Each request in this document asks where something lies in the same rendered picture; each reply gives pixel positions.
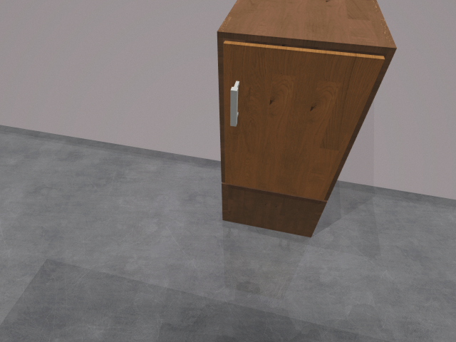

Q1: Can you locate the handle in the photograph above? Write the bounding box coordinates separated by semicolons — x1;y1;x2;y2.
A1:
230;81;239;127

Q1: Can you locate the cupboard door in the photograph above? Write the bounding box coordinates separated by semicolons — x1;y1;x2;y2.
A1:
224;41;385;200

